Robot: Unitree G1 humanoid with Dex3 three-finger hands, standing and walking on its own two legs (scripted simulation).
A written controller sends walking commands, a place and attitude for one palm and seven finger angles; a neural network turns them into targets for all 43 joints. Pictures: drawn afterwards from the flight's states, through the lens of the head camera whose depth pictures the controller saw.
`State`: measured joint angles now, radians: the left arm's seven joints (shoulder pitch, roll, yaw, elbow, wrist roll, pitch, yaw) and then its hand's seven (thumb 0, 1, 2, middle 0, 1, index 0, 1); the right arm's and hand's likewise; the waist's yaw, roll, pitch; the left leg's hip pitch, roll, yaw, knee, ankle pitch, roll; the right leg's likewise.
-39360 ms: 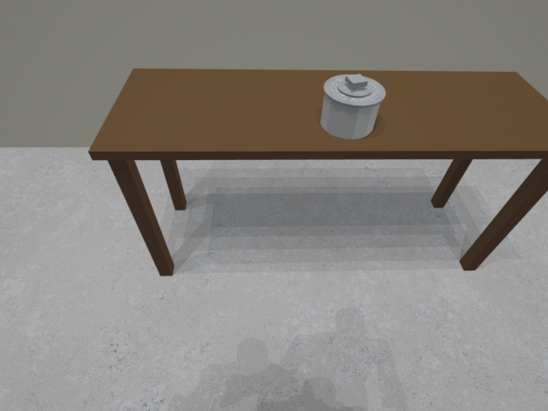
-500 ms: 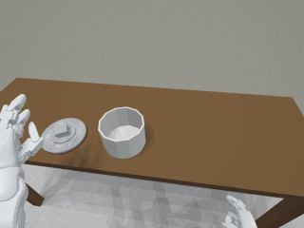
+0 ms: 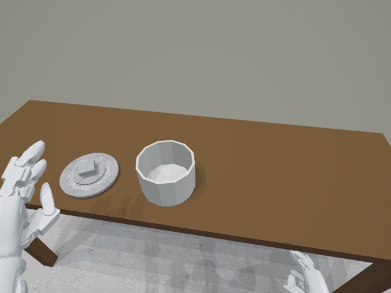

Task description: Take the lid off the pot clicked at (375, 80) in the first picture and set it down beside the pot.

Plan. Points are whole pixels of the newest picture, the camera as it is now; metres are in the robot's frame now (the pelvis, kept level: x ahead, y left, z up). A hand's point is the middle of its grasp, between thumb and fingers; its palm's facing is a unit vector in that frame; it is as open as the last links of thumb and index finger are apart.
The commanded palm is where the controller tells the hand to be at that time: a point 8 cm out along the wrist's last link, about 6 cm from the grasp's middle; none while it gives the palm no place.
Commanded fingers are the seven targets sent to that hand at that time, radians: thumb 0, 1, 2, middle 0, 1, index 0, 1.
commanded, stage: draw the hand back to the body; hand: left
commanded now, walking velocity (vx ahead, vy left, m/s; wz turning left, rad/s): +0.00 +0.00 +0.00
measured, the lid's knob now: (87, 167) +0.43 +0.38 -0.05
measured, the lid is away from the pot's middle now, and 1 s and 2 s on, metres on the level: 0.24 0.24 0.24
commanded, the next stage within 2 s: step back with the hand held close in 0.12 s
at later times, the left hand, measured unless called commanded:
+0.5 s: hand (65, 216) +0.19 +0.24 +0.14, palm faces +0.28 -0.85 -0.44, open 7.4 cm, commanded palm +0.12 +0.28 +0.17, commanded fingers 0.00 0.90 0.90 -0.20 -0.30 -0.20 -0.30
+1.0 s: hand (34, 265) +0.11 +0.24 +0.14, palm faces +0.27 -0.87 -0.40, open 7.4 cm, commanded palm +0.04 +0.30 +0.17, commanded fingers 0.00 0.90 0.90 -0.20 -0.30 -0.20 -0.30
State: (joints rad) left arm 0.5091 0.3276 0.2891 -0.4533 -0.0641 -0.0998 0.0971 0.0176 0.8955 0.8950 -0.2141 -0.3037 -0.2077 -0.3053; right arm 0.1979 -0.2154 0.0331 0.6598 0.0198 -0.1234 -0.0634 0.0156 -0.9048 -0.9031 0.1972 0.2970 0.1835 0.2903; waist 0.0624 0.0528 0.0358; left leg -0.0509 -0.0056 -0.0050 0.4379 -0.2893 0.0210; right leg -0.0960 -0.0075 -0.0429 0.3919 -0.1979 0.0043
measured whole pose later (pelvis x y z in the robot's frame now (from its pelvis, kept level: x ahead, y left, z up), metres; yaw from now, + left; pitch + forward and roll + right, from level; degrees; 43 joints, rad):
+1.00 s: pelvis -0.08 +0.02 -0.02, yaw +1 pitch +1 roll -2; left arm 0.64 0.38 0.34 -0.64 -0.06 -0.20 0.10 0.02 0.89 0.89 -0.22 -0.30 -0.21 -0.31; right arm 0.21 -0.20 0.00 0.54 0.04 -0.03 -0.05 0.01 -0.90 -0.90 0.20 0.30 0.20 0.30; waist -0.03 -0.03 0.04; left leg -0.33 0.02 -0.02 0.66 -0.37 0.04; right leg -0.37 -0.05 -0.09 0.59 -0.23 0.02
